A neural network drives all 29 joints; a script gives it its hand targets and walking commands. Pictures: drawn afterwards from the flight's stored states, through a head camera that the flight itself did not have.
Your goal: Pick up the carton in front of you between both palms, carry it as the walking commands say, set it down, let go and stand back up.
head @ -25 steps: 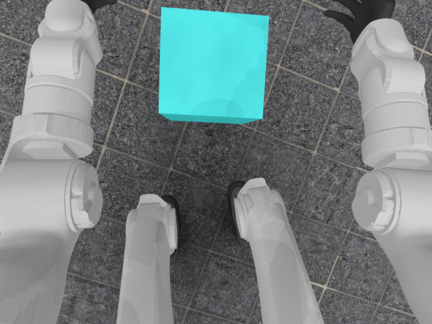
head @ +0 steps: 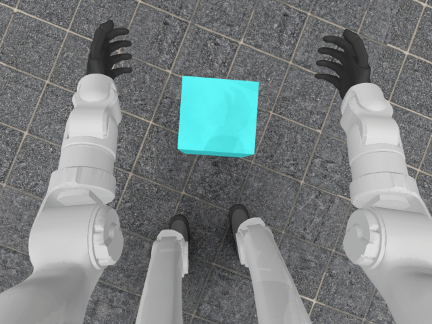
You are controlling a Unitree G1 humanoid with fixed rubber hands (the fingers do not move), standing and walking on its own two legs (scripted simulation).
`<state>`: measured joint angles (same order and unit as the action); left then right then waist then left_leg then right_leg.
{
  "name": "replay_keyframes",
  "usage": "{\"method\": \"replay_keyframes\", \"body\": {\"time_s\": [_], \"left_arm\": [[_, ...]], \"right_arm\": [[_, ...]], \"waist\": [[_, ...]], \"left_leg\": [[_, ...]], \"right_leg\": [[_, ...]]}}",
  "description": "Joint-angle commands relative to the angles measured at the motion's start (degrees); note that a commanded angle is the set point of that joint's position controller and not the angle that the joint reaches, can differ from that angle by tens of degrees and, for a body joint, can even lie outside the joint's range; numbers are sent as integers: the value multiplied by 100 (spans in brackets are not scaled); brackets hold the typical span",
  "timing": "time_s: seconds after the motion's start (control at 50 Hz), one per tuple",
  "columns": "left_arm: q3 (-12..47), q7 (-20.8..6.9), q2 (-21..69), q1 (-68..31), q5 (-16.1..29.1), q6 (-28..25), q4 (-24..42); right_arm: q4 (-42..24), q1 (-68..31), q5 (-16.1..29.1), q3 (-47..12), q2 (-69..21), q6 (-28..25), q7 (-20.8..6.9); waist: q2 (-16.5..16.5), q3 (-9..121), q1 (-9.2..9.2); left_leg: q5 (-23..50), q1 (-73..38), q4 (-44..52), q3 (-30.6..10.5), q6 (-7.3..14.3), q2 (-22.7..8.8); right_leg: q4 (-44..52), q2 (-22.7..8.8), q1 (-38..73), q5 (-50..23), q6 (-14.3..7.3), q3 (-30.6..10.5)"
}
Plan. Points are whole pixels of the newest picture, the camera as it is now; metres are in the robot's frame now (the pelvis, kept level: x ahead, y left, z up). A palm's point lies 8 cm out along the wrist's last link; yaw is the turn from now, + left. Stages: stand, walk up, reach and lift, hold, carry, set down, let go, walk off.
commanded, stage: let go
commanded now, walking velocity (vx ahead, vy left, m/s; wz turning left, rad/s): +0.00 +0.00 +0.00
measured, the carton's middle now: (216, 122) +0.50 -0.06 -0.53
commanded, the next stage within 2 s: stand in 1.24 s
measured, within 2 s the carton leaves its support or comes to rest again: neither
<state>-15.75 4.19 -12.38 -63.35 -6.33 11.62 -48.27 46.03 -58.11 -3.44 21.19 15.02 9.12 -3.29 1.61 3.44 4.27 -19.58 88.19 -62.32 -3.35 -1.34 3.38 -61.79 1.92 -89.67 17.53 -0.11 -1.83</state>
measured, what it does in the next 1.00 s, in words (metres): rises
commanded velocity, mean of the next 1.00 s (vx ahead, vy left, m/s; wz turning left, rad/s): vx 0.00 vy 0.00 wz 0.00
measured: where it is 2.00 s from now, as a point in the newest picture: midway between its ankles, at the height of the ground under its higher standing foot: (211, 247)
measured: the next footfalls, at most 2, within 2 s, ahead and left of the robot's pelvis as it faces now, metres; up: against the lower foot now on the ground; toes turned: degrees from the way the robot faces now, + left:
none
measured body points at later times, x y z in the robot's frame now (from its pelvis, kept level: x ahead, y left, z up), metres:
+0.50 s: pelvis +0.06 +0.00 +0.10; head +0.22 +0.00 +0.52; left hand +0.36 +0.19 -0.01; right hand +0.32 -0.25 +0.00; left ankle +0.06 +0.12 -0.62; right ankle +0.07 -0.11 -0.62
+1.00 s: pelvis +0.08 +0.02 +0.12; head +0.10 +0.02 +0.57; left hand +0.26 +0.25 +0.05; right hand +0.25 -0.22 +0.05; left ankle +0.06 +0.12 -0.62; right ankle +0.07 -0.11 -0.62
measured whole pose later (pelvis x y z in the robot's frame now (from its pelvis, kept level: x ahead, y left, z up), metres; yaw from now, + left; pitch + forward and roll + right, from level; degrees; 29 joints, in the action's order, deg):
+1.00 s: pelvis +0.08 +0.02 +0.12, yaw -2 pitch -4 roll +0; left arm -2.2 -3.7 -12.1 13.0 0.0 6.7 -24.7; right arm 24.7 12.1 -1.0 2.7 12.1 7.0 -4.6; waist 0.8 -5.0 0.0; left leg -16.6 4.9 -25.2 -2.4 1.6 2.3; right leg -24.8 0.9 -6.6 14.6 0.8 -3.6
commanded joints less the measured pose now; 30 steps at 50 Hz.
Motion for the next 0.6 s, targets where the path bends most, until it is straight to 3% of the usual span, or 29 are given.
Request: {"method": "replay_keyframes", "body": {"time_s": [0.0, 0.14, 0.36, 0.58], "left_arm": [[-36, 139, -167, -66, -177, -105, 1056], [263, 84, -46, 1549, 4, -419, 2084], [556, -242, -33, 4292, 180, -975, 1827], [950, -478, -246, 6358, 481, -1269, 2412]], "right_arm": [[-889, -4, -232, -57, 777, -128, -153], [-1580, 1525, -77, -530, 639, -349, -305], [-1728, 4197, 330, -1092, 201, -843, -234], [-2418, 6323, 454, -1589, 172, -1046, -88]], "waist": [[98, 6044, 190], [-153, 4950, 138], [-333, 3528, -102], [-176, 1597, -189]], "left_leg": [[2149, -3577, 728, 373, -153, 175], [1674, -3646, 1505, 358, -95, 128], [1588, -4290, 2403, 322, -15, 32], [1711, -6872, 3479, 184, 79, -112]], "right_leg": [[592, 157, 4302, -2736, 157, 413], [1263, 24, 5745, -2933, 108, 107], [2065, -128, 7197, -3413, 158, -192], [3264, -31, 7713, -2310, 192, -5]]}}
